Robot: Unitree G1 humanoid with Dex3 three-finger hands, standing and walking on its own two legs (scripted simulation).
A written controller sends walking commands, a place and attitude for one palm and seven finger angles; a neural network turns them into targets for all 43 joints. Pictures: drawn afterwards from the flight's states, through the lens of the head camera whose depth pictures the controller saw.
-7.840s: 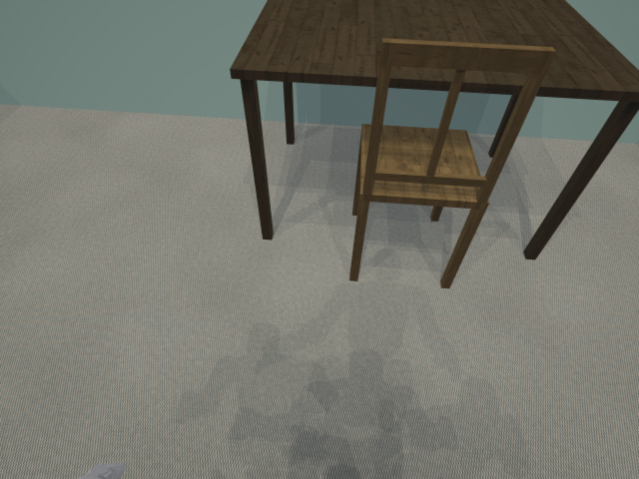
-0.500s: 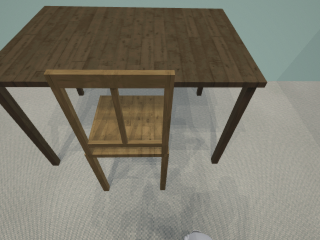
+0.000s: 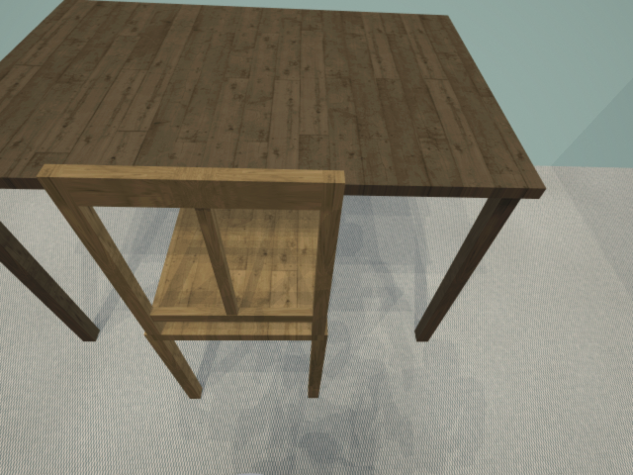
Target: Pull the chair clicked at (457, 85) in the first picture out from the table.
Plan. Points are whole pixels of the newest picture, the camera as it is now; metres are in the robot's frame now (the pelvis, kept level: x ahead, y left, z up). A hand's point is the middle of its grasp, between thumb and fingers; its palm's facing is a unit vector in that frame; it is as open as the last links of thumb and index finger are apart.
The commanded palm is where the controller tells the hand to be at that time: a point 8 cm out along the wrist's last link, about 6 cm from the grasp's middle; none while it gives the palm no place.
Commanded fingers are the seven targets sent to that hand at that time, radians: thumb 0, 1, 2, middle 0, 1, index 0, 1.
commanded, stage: come to a stop and stand still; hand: left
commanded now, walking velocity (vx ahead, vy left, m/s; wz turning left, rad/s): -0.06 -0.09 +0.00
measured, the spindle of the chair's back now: (220, 267) +0.43 +0.20 -0.07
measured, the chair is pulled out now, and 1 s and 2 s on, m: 0.00 0.00 0.00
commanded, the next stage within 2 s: look again from close up in 0.58 s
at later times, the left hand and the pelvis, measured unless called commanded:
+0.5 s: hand out of the picture -0.02 +0.16 -0.18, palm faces +0.01 -0.98 -0.21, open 7.4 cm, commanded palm none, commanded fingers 0.00 0.90 0.90 -0.20 -0.30 -0.20 -0.30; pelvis -0.05 -0.02 -0.01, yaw +0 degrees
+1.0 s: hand out of the picture -0.04 +0.16 -0.17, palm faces +0.01 -0.98 -0.18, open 7.4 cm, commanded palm none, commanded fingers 0.00 0.90 0.90 -0.20 -0.30 -0.20 -0.30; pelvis -0.03 -0.01 +0.00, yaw -1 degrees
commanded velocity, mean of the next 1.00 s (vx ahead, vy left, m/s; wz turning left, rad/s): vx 0.00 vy -0.01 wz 0.00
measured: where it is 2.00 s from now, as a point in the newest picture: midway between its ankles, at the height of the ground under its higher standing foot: outside the picture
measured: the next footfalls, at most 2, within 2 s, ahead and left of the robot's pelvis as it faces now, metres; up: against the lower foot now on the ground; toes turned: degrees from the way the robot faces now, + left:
right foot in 0.26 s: -0.03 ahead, -0.14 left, +0.00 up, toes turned -3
